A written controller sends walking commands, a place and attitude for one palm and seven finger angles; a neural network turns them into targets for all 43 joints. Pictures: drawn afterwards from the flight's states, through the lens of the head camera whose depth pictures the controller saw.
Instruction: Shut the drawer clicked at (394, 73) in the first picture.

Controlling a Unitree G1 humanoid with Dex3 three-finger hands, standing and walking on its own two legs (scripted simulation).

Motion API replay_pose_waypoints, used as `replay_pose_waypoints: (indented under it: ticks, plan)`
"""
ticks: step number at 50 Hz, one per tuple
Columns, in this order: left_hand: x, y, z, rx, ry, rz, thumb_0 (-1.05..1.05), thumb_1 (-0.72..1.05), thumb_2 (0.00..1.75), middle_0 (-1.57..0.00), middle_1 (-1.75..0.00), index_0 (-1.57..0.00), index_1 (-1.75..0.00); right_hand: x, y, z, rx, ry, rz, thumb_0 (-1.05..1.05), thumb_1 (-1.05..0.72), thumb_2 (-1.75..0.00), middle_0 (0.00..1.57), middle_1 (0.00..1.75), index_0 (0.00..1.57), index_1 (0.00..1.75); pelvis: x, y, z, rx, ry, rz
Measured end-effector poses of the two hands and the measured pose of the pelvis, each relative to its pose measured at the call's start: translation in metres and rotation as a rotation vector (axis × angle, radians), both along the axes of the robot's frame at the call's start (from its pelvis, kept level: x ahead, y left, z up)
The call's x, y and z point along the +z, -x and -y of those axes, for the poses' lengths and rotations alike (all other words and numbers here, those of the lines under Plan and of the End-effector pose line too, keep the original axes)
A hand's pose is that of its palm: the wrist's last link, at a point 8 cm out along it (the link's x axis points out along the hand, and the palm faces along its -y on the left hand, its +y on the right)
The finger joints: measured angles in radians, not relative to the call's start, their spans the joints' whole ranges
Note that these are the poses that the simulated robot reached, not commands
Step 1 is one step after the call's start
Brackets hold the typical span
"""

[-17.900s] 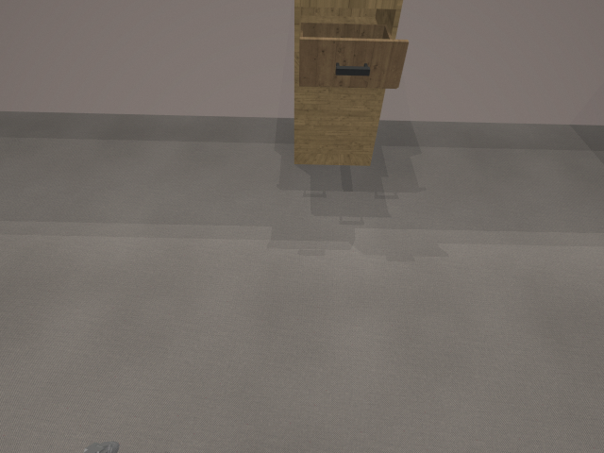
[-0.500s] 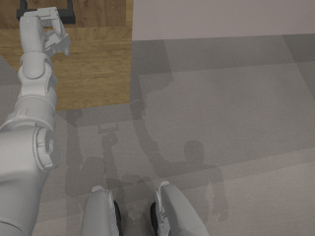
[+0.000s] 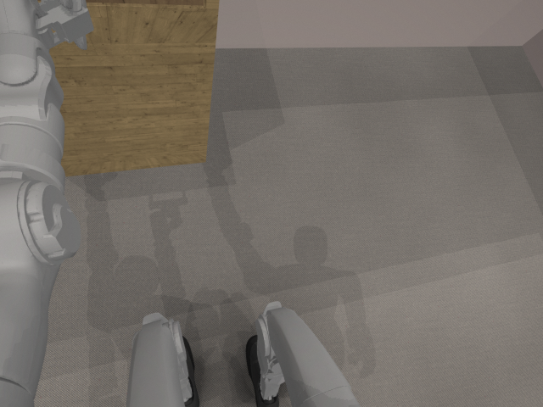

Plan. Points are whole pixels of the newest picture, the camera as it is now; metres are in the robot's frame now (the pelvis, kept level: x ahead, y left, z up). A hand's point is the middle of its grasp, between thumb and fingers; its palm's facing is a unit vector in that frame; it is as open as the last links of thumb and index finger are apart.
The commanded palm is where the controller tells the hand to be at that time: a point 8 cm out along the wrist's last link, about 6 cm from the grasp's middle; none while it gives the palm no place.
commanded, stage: push the drawer shut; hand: left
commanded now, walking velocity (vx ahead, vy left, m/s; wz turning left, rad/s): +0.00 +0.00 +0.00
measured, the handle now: out of the picture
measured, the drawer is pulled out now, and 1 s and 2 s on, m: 0.00 0.00 0.00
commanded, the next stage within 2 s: pull the fist back off the drawer in 0.08 s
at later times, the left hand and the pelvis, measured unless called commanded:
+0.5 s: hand (79, 9) +0.61 +0.15 +0.07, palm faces +0.07 -1.00 -0.04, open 3.3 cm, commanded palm +0.61 +0.14 +0.07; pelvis -0.03 +0.00 -0.01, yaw -1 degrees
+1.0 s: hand (89, 17) +0.59 +0.14 +0.07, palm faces +0.09 -1.00 -0.03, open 3.3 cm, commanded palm +0.55 +0.17 +0.08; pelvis +0.02 -0.01 +0.02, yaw +1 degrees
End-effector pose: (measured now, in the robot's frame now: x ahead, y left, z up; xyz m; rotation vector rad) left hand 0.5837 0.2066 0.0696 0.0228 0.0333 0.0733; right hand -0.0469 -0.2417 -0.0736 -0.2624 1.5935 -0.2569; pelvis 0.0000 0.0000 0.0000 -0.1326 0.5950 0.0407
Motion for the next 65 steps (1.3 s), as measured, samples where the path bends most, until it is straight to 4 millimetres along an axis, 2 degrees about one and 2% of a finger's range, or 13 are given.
replay_pose_waypoints:
  ticks: [10,22,28,33,38,45,53,56,61,65]
  plan:
    - [0.003,-0.001,-0.001,0.001,-0.013,0.010,0.07,0.62,0.92,-1.40,-1.60,-1.39,-1.60,0.000,0.018,0.001,0.005,0.043,0.013,0.00,-0.91,-0.90,0.21,0.30,0.21,0.30,-0.010,0.015,0.000,0.003,0.014,-0.009]
    - [0.003,-0.001,0.000,-0.006,-0.017,-0.002,0.06,0.63,0.92,-1.40,-1.60,-1.39,-1.60,-0.001,0.041,-0.009,-0.010,0.039,-0.001,0.00,-0.91,-0.90,0.21,0.30,0.21,0.30,-0.014,0.026,-0.003,-0.003,0.019,-0.013]
    - [0.002,0.001,0.003,-0.003,-0.013,-0.007,0.05,0.68,0.92,-1.40,-1.60,-1.39,-1.60,-0.001,0.043,-0.014,-0.015,0.014,-0.013,0.00,-0.90,-0.90,0.21,0.30,0.21,0.30,-0.012,0.025,-0.004,-0.005,0.016,-0.012]
    - [0.001,0.003,0.007,0.002,-0.010,-0.007,0.04,0.73,0.91,-1.40,-1.60,-1.39,-1.60,-0.001,0.035,-0.013,-0.018,-0.006,-0.004,0.00,-0.90,-0.90,0.21,0.30,0.21,0.30,-0.008,0.019,-0.003,-0.009,0.008,-0.008]
    - [0.003,0.008,0.013,0.004,-0.004,0.004,0.03,0.81,0.90,-1.40,-1.60,-1.39,-1.60,0.000,0.017,-0.009,-0.017,-0.033,0.016,0.00,-0.91,-0.90,0.21,0.30,0.21,0.30,0.001,0.010,-0.002,-0.014,-0.006,0.001]
    - [0.000,0.018,0.014,0.016,-0.006,-0.022,0.02,0.87,0.90,-1.40,-1.60,-1.39,-1.60,0.002,-0.020,0.002,0.009,-0.056,0.060,0.00,-0.91,-0.90,0.21,0.30,0.21,0.30,0.015,-0.007,0.003,-0.012,-0.024,0.023]
    - [0.011,0.020,0.010,0.019,-0.007,0.033,0.02,0.89,0.90,-1.40,-1.60,-1.39,-1.60,0.003,-0.060,0.019,0.027,-0.050,0.096,0.00,-0.91,-0.90,0.21,0.30,0.21,0.30,0.023,-0.024,0.009,-0.009,-0.041,0.031]
    - [0.020,0.037,0.005,0.010,-0.031,0.047,0.02,0.90,0.90,-1.40,-1.60,-1.39,-1.60,0.009,-0.077,0.019,0.010,-0.073,0.125,0.01,-0.91,-0.90,0.20,0.30,0.20,0.30,0.035,-0.031,0.010,-0.013,-0.056,0.055]
    - [0.034,0.085,-0.006,0.015,-0.021,-0.031,0.02,0.90,0.90,-1.39,-1.60,-1.39,-1.60,0.029,-0.118,0.014,0.034,-0.120,0.210,0.01,-0.91,-0.90,0.20,0.30,0.20,0.30,0.066,-0.045,0.011,-0.007,-0.077,0.126]
    - [0.058,0.117,-0.018,0.045,-0.007,-0.011,0.02,0.90,0.90,-1.40,-1.60,-1.39,-1.60,0.048,-0.156,0.015,0.092,-0.117,0.318,0.01,-0.91,-0.90,0.21,0.30,0.20,0.30,0.084,-0.054,0.012,0.012,-0.087,0.185]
